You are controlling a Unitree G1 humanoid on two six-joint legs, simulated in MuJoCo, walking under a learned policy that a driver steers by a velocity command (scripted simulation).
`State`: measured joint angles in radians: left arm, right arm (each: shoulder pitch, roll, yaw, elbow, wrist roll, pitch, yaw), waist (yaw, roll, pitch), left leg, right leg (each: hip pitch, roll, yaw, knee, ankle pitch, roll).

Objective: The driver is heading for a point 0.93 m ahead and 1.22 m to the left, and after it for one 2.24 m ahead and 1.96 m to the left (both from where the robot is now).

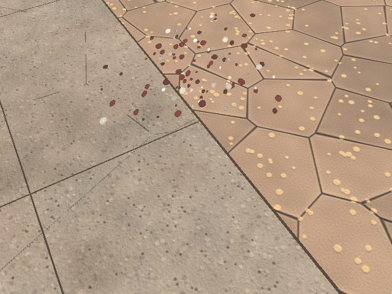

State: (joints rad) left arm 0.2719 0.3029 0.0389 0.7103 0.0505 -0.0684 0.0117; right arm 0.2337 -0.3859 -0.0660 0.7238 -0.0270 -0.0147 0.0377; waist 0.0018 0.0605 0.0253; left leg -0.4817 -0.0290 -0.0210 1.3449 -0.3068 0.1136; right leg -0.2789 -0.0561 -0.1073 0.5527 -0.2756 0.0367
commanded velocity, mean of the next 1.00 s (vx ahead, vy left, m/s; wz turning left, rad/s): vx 1.00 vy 0.00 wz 1.00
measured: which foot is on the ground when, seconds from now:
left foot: up 0.00-0.28, down 0.30-0.68, up 0.70-1.00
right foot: down 0.00-0.28, up 0.30-0.68, down 0.70-1.00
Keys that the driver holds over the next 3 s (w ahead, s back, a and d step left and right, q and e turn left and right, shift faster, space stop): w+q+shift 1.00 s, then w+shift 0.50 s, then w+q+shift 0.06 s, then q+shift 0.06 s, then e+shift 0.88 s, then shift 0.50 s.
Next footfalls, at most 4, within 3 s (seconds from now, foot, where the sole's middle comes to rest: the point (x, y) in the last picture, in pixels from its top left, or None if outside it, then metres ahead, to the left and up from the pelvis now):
0.30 left None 0.45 0.08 -0.77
0.70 right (183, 187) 0.90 0.11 -0.77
1.14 left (75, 171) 0.99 0.56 -0.77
1.58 right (15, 117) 1.32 0.92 -0.77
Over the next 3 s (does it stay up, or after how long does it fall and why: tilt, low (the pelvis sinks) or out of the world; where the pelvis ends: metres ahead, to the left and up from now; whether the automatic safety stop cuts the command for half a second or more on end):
stays up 1.22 1.05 0.01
